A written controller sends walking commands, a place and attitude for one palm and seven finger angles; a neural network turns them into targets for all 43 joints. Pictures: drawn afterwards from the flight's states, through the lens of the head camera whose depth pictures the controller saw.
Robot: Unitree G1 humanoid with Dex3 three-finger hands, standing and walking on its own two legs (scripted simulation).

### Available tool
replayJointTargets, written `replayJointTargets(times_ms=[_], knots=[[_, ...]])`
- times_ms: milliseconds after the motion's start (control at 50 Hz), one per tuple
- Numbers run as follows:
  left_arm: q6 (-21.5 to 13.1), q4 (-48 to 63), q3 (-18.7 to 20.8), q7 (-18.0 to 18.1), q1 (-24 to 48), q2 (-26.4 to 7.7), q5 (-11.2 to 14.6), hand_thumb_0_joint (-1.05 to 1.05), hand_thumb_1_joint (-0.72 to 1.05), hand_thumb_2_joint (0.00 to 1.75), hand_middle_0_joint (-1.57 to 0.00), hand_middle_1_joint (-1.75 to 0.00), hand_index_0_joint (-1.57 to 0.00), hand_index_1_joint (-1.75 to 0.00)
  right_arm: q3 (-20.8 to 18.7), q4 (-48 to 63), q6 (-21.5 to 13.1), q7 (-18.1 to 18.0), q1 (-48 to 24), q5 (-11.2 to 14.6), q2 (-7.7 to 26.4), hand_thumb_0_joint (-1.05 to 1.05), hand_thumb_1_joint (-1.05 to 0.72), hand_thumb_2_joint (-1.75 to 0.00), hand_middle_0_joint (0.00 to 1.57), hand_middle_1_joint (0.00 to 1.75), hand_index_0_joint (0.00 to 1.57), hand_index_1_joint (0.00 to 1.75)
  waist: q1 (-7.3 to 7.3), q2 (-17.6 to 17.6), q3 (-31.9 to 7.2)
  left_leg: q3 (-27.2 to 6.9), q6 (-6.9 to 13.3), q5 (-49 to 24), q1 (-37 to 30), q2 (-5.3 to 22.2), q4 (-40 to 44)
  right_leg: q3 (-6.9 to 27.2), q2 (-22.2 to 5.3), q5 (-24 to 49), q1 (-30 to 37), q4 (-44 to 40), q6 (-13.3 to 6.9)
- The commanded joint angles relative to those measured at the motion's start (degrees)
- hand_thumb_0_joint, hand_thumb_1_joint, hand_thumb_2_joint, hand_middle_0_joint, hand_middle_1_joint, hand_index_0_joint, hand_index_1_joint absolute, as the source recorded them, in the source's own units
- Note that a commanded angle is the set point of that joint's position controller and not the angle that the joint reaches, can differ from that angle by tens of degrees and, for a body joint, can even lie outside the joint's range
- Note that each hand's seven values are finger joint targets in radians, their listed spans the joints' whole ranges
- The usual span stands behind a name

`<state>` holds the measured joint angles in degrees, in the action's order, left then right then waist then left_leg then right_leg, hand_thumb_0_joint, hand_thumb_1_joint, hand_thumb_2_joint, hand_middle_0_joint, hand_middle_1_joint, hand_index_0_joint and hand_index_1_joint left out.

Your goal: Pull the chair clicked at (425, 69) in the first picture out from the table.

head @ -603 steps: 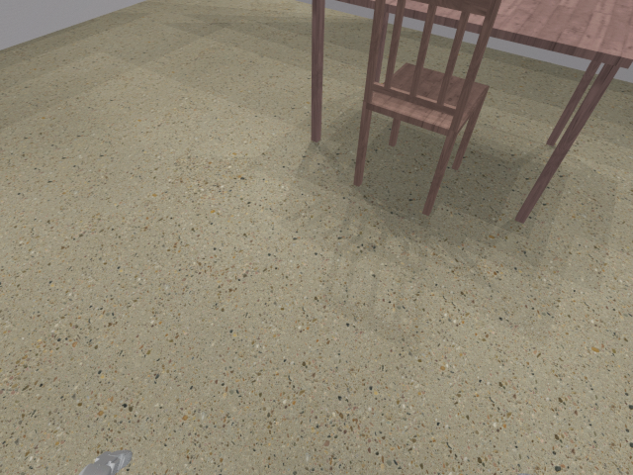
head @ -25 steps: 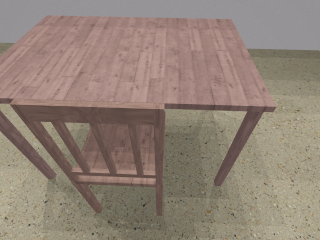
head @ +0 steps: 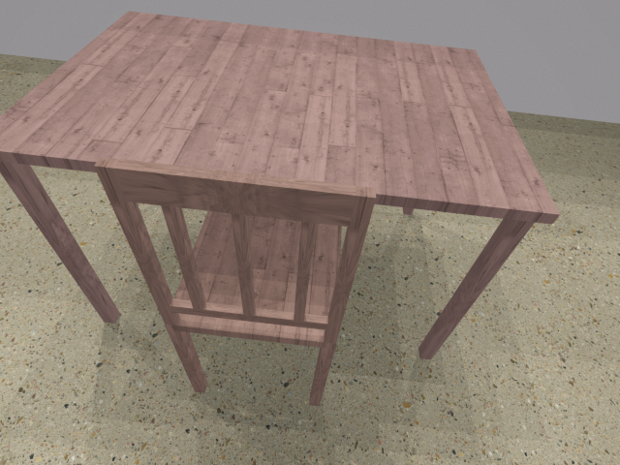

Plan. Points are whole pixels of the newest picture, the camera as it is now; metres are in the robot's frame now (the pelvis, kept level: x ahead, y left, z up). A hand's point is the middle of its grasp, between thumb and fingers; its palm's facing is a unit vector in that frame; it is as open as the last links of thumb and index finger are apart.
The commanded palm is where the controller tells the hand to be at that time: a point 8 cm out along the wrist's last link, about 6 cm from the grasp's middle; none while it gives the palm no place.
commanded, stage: come to a stop and stand still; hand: left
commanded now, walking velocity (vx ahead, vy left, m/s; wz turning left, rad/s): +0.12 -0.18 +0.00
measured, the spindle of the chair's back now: (245, 268) +0.45 +0.15 -0.09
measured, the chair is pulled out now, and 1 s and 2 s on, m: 0.00 0.00 0.00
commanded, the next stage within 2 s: look again from close up in 0.90 s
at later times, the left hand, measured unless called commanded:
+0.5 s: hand out of the picture -0.06 +0.11 -0.17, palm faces +0.03 -0.99 -0.12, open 7.4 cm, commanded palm none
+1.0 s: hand out of the picture -0.02 +0.10 -0.17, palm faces +0.04 -0.99 -0.16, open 7.4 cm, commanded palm none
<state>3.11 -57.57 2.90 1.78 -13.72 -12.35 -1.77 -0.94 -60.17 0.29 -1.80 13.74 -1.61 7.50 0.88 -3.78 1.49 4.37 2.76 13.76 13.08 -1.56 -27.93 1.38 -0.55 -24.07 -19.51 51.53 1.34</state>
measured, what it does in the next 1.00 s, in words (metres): steps on the spot: right foot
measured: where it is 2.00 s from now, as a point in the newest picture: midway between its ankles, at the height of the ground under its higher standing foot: outside the picture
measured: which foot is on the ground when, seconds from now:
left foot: down 0.00-1.00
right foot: up 0.00-0.12, down 0.14-1.00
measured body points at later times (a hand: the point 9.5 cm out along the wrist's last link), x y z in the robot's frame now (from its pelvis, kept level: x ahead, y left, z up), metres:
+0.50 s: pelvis -0.01 -0.02 +0.01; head +0.00 -0.03 +0.46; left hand -0.06 +0.16 -0.15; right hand -0.07 -0.21 -0.16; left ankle +0.02 +0.09 -0.74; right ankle -0.07 -0.09 -0.74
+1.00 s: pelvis +0.01 -0.04 +0.01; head +0.01 -0.05 +0.46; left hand -0.02 +0.16 -0.15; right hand -0.02 -0.25 -0.16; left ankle +0.02 +0.09 -0.74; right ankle -0.07 -0.09 -0.74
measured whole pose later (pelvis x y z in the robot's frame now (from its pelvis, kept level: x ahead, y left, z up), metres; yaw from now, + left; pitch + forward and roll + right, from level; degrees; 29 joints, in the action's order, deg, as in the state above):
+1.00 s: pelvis +0.01 -0.04 +0.01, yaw -1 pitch -1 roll +1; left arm -1.9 -63.4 -0.5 3.1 -21.1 -5.0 -0.3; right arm 0.3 -66.8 -0.6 -2.8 17.0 -0.1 7.0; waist -0.2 -0.3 0.0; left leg 4.1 -1.3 11.9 11.4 2.4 -24.1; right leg -2.4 4.8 -17.5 -2.1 20.1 -5.3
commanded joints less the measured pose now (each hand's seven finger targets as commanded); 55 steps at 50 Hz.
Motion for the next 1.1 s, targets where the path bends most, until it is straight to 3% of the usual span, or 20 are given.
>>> replayJointTargets(times_ms=[0, 40, 80, 120, 140, 160, 180, 200, 240, 340, 440, 520, 680, 860, 960, 980, 1000, 1020, 1040, 1080], knots=[[-1.39, 1.17, -0.91, -0.37, -4.35, -1.85, 0.23, 0.00, 0.90, 0.90, -0.20, -0.30, -0.20, -0.30, -1.79, 0.98, -0.94, -0.29, 2.79, -0.08, 9.08, 0.00, -0.90, -0.90, 0.20, 0.30, 0.20, 0.30, -1.53, 10.57, 1.45, -17.02, 6.45, 3.78, -2.65, 16.34, 15.98, -1.63, -0.95, -3.08, 0.34, -11.60, -0.65], [-1.89, 0.14, -1.30, -0.28, -6.23, -0.73, 0.52, 0.00, 0.90, 0.90, -0.20, -0.30, -0.20, -0.30, -1.97, 0.13, -0.69, -0.18, 3.29, 0.11, 9.36, 0.00, -0.90, -0.90, 0.20, 0.30, 0.20, 0.30, -1.16, 7.88, 1.23, -17.38, 6.37, 2.67, -2.37, 16.65, 14.60, -1.98, -0.88, -0.41, 5.05, -21.32, -1.45], [-2.57, -2.00, -1.74, -0.01, -10.08, 0.31, 0.60, 0.00, 0.90, 0.90, -0.20, -0.30, -0.20, -0.30, -2.02, -0.51, -0.46, -0.09, 3.58, 0.64, 8.76, 0.00, -0.90, -0.90, 0.20, 0.30, 0.20, 0.30, -0.81, 4.58, 0.47, -15.51, 3.67, 3.57, -1.19, 13.61, 11.88, -2.26, -0.64, 9.75, 11.11, -32.99, -1.93], [-3.44, -2.95, -2.08, 0.42, -10.03, -0.93, 0.76, 0.00, 0.90, 0.90, -0.20, -0.30, -0.20, -0.30, -1.22, -1.41, -0.55, 0.07, 3.97, 1.27, 5.38, 0.00, -0.90, -0.90, 0.20, 0.30, 0.20, 0.30, -1.68, 1.51, 2.67, -10.71, 0.32, 1.59, 1.06, 8.88, 8.69, 3.28, -4.33, 13.58, 11.40, -36.07, -3.93], [-3.69, -3.33, -2.37, 0.37, -10.34, -0.99, 0.90, 0.00, 0.90, 0.90, -0.20, -0.30, -0.20, -0.30, -0.65, -1.93, -0.73, 0.19, 4.20, 1.26, 4.44, 0.00, -0.90, -0.90, 0.20, 0.30, 0.20, 0.30, -2.01, 1.97, 1.96, -8.85, -0.59, 1.15, -2.19, 7.58, 8.43, 3.95, -5.81, 12.66, 8.47, -35.77, -4.67], [-4.32, -4.04, -2.70, 0.46, -10.06, -0.01, 0.92, 0.00, 0.90, 0.90, -0.20, -0.30, -0.20, -0.30, -0.28, -2.90, -0.85, 0.21, 4.82, 0.92, 3.92, 0.00, -0.90, -0.90, 0.20, 0.30, 0.20, 0.30, -2.58, 0.12, 0.44, -7.80, -0.95, -2.55, -5.32, 7.09, 6.99, 4.01, -5.16, 15.14, 7.63, -34.90, -4.82], [-4.80, -4.57, -2.92, 0.56, -9.58, 0.75, 1.11, 0.00, 0.90, 0.90, -0.20, -0.30, -0.20, -0.30, -0.14, -3.80, -1.01, 0.11, 5.48, 0.83, 4.01, 0.00, -0.90, -0.90, 0.20, 0.30, 0.20, 0.30, -2.90, -1.03, -0.42, -7.72, -0.91, -6.11, -7.27, 7.61, 6.31, 3.40, -5.06, 18.45, 7.83, -34.40, -4.66], [-5.01, -4.81, -3.09, 0.59, -9.98, 1.08, 1.21, 0.00, 0.90, 0.90, -0.20, -0.30, -0.20, -0.30, 0.05, -4.55, -1.16, 0.06, 6.11, 0.93, 4.26, 0.00, -0.90, -0.90, 0.20, 0.30, 0.20, 0.30, -2.83, 0.99, -0.83, -7.62, -0.87, -7.10, -8.11, 7.88, 6.79, 3.25, -5.24, 19.22, 8.20, -34.54, -4.30], [-4.98, -5.41, -3.32, 0.74, -10.52, 1.40, 1.30, 0.00, 0.90, 0.90, -0.20, -0.30, -0.20, -0.30, 0.36, -5.48, -1.09, 0.02, 6.13, 1.12, 3.99, 0.00, -0.90, -0.90, 0.20, 0.30, 0.20, 0.30, -2.59, 3.69, 2.36, -7.70, -0.90, -5.75, -6.91, 7.86, 7.92, 3.48, -4.99, 16.79, 7.09, -35.61, -4.04], [-4.94, -6.71, -3.56, 0.89, -12.43, 1.87, 1.40, 0.00, 0.90, 0.90, -0.20, -0.30, -0.20, -0.30, 0.88, -6.91, -0.77, -0.05, 7.87, 1.17, 2.69, 0.00, -0.90, -0.90, 0.20, 0.30, 0.20, 0.30, -1.99, 4.27, 7.22, -7.81, -1.11, -1.85, -4.12, 7.19, 9.28, 3.71, -4.89, 10.77, 5.28, -37.83, -4.15], [-5.31, -6.60, -3.62, 1.03, -13.44, 2.89, 1.53, 0.00, 0.90, 0.90, -0.20, -0.30, -0.20, -0.30, 0.95, -7.51, -0.89, -0.17, 9.82, 1.08, 1.87, 0.00, -0.90, -0.90, 0.20, 0.30, 0.20, 0.30, -1.84, 2.09, 6.44, -7.51, -1.16, -3.81, -4.34, 7.14, 8.14, 4.02, -5.19, 12.13, 5.35, -37.99, -4.24], [-5.52, -6.32, -3.52, 1.14, -13.83, 3.21, 1.63, 0.00, 0.90, 0.90, -0.20, -0.30, -0.20, -0.30, 1.07, -7.67, -1.15, -0.33, 10.55, 1.13, 1.31, 0.00, -0.90, -0.90, 0.20, 0.30, 0.20, 0.30, -1.46, 2.67, 5.14, -7.31, -1.09, -5.57, -4.07, 7.20, 7.72, 4.14, -5.07, 15.53, 6.85, -37.31, -4.20], [-5.85, -5.66, -3.07, 1.59, -14.42, 3.27, 1.67, 0.00, 0.90, 0.90, -0.20, -0.30, -0.20, -0.30, 1.15, -7.35, -1.33, -0.74, 10.53, 1.13, 1.00, 0.00, -0.90, -0.90, 0.20, 0.30, 0.20, 0.30, -1.30, 1.27, 3.10, -6.07, -1.37, -9.74, -3.71, 7.35, 5.52, 4.73, -6.25, 31.77, 9.96, -34.96, -2.28], [-5.72, -5.15, -2.79, 1.82, -13.89, 2.20, 1.63, 0.00, 0.90, 0.90, -0.20, -0.30, -0.20, -0.30, 1.14, -6.35, -0.93, -0.96, 9.12, 1.25, 1.48, 0.00, -0.90, -0.90, 0.20, 0.30, 0.20, 0.30, -1.35, 1.04, 3.63, -5.02, -1.68, -9.54, -3.54, 7.32, 4.76, 5.51, -6.57, 39.16, 10.68, -34.65, -0.28], [-5.59, -4.76, -2.76, 1.77, -13.40, 1.81, 1.60, 0.00, 0.90, 0.90, -0.20, -0.30, -0.20, -0.30, 1.20, -6.17, -0.95, -0.96, 8.68, 1.22, 2.06, 0.00, -0.90, -0.90, 0.20, 0.30, 0.20, 0.30, -1.36, 1.96, 3.20, -5.25, -1.54, -11.14, -4.72, 7.57, 5.17, 5.43, -6.22, 36.89, 10.48, -34.82, -0.43], [-7.09, -5.72, -2.02, 3.78, -14.88, -1.19, 0.21, 0.00, 0.90, 0.90, -0.20, -0.30, -0.20, -0.30, 0.53, -0.43, -2.12, -0.44, 2.14, 1.30, 4.99, 0.00, -0.90, -0.90, 0.20, 0.30, 0.20, 0.30, -0.31, 0.08, 9.44, 1.07, -3.68, -3.25, 4.32, 5.09, -10.38, 8.48, -9.71, 68.78, 6.32, -34.22, 5.22], [-7.30, -3.18, -1.56, 3.15, -14.19, -2.98, 0.16, 0.00, 0.90, 0.90, -0.20, -0.30, -0.20, -0.30, 0.38, 1.08, -0.96, -0.16, 5.28, 1.19, 2.71, 0.00, -0.90, -0.90, 0.20, 0.30, 0.20, 0.30, -2.57, 0.83, 5.21, -4.10, -1.64, 5.95, 6.37, 3.97, -13.68, 7.85, -11.38, 65.49, 10.33, -31.35, 3.38], [-7.12, -2.02, -1.26, 2.66, -12.62, -3.94, 0.21, 0.00, 0.90, 0.90, -0.20, -0.30, -0.20, -0.30, 0.12, 1.14, -0.71, 0.05, 4.73, 0.83, 3.07, 0.00, -0.90, -0.90, 0.20, 0.30, 0.20, 0.30, -1.95, 4.91, 3.76, -2.19, -1.35, 5.68, 6.42, 3.73, -12.95, 7.11, -12.20, 66.00, 12.31, -31.13, 1.72], [-7.05, -2.16, -1.54, 2.49, -12.44, -3.20, 0.40, 0.00, 0.90, 0.90, -0.20, -0.30, -0.20, -0.30, 0.32, 1.56, -0.93, -0.01, 5.40, 1.15, 2.57, 0.00, -0.90, -0.90, 0.20, 0.30, 0.20, 0.30, -2.53, 3.15, 0.83, -2.32, -1.47, 6.29, 6.11, 4.16, -12.56, 6.09, -11.23, 60.07, 13.50, -29.70, -1.63], [-7.24, -0.64, -1.81, 2.13, -10.89, -2.45, 0.46, 0.00, 0.90, 0.90, -0.20, -0.30, -0.20, -0.30, 0.33, 2.85, -1.54, 0.19, 5.59, 1.29, 2.81, 0.00, -0.90, -0.90, 0.20, 0.30, 0.20, 0.30, -2.52, 0.41, -4.75, -2.84, -1.72, 5.43, 4.98, 3.46, -9.55, 6.09, -10.06, 56.68, 17.47, -27.00, -7.45]])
